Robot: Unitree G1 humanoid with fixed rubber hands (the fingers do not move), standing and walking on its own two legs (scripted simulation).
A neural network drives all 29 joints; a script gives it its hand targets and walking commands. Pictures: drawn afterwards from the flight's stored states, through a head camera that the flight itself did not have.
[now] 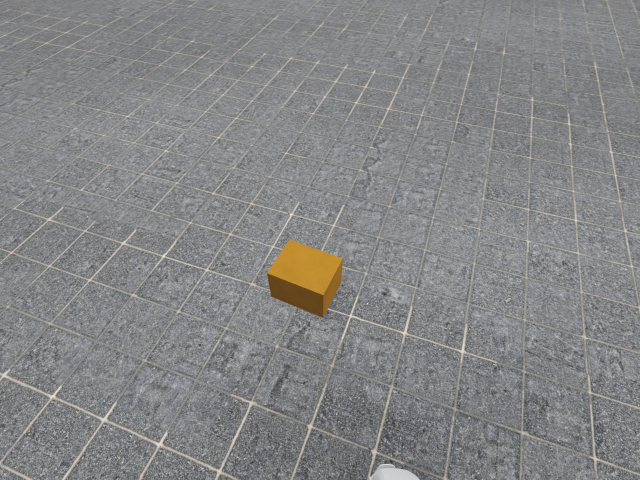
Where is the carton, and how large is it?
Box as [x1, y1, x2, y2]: [267, 240, 342, 317]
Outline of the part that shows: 289,240 267,272 271,296 322,317 340,283 342,258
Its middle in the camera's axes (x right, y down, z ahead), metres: -0.06 +0.12 +1.41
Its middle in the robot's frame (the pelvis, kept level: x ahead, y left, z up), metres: +0.89 +0.01 -0.70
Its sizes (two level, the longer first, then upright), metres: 0.215 0.169 0.153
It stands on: the floor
